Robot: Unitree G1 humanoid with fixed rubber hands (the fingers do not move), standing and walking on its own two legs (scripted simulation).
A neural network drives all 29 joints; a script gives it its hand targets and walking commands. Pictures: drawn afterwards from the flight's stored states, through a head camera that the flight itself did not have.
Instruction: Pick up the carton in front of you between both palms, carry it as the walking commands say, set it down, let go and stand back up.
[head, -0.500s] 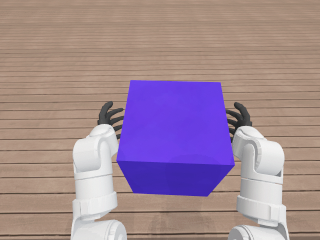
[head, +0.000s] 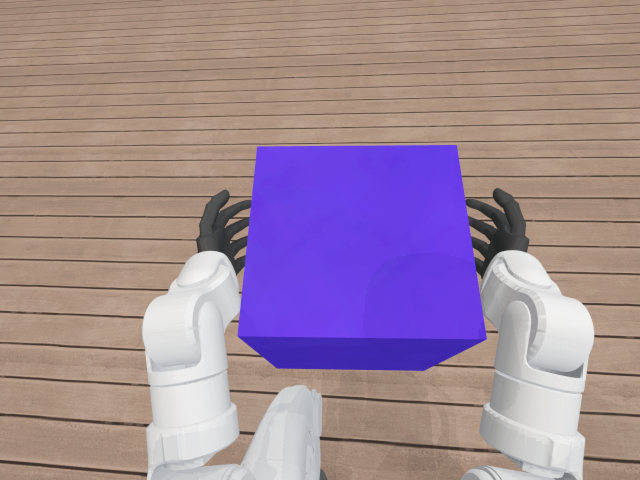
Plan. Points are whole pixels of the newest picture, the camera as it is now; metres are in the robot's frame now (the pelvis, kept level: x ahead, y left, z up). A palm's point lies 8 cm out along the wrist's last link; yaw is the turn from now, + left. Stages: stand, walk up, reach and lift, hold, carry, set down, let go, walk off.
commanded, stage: carry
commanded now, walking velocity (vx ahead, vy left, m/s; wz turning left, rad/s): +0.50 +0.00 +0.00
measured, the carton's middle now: (352, 274) +0.35 +0.03 +0.05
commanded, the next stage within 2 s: none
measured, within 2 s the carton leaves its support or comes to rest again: neither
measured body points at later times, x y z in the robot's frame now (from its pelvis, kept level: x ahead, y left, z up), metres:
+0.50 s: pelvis +0.33 +0.03 +0.09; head +0.34 +0.04 +0.54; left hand +0.69 +0.18 +0.24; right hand +0.68 -0.14 +0.25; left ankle +0.28 +0.09 -0.65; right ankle +0.45 -0.11 -0.59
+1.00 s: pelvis +0.65 +0.00 +0.10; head +0.68 -0.01 +0.55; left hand +0.95 +0.16 +0.16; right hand +0.96 -0.15 +0.16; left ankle +0.77 +0.15 -0.60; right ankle +0.57 -0.09 -0.65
